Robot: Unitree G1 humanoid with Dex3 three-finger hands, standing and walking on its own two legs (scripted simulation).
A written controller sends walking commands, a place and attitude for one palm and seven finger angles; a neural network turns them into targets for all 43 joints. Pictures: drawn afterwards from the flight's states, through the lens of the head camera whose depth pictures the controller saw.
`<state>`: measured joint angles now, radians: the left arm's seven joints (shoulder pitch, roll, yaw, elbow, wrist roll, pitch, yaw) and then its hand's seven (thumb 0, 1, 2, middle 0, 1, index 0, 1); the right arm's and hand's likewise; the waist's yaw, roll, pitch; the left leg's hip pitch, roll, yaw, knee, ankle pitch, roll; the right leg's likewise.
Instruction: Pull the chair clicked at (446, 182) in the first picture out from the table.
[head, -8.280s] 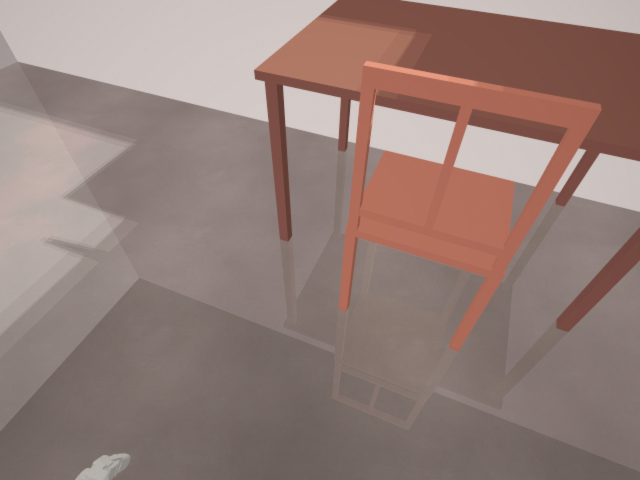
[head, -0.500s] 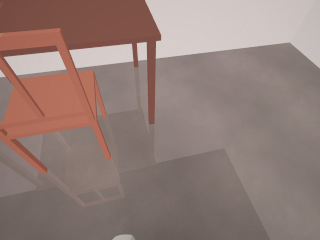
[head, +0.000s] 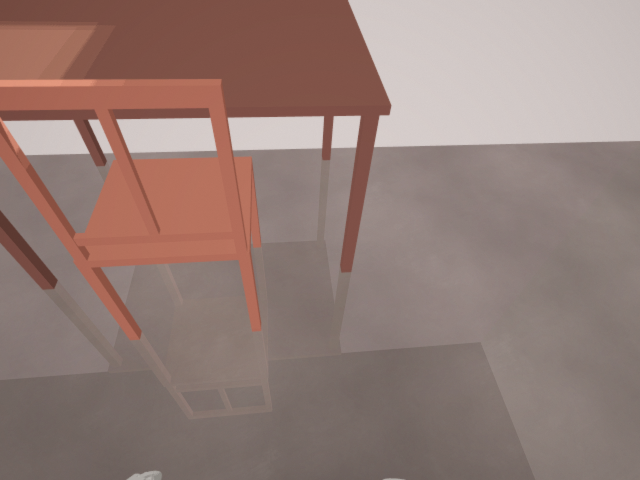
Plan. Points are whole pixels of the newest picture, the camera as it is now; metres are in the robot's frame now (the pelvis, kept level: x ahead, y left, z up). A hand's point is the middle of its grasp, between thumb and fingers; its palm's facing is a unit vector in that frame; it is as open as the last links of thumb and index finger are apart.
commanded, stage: turn to face it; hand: left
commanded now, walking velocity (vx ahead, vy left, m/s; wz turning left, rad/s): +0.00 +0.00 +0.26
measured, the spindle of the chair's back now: (132, 179) +0.69 +0.41 -0.08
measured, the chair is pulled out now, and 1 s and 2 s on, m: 0.00 0.00 0.00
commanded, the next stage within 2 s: take the last steps up to it in 0.08 s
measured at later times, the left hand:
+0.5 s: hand out of the picture -0.05 +0.14 -0.16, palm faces +0.23 -0.95 -0.22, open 7.3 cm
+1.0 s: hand (175, 473) +0.17 +0.21 -0.17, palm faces +0.12 -0.98 -0.18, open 7.4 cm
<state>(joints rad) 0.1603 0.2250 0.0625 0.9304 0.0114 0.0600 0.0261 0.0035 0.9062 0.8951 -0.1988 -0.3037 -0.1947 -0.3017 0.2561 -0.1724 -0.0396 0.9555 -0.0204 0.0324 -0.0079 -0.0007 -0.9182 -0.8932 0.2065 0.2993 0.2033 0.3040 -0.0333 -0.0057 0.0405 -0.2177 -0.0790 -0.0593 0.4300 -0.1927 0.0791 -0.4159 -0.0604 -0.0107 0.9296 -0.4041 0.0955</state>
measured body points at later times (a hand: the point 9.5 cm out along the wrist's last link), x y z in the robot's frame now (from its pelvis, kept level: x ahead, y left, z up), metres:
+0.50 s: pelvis +0.00 -0.03 +0.00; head +0.00 -0.05 +0.45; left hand -0.06 +0.19 -0.14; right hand +0.06 -0.28 -0.16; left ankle -0.02 +0.13 -0.69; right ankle -0.02 -0.15 -0.74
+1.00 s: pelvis +0.12 +0.02 +0.00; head +0.14 +0.02 +0.45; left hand +0.16 +0.26 -0.16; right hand +0.07 -0.20 -0.16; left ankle +0.02 +0.12 -0.74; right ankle +0.25 -0.11 -0.69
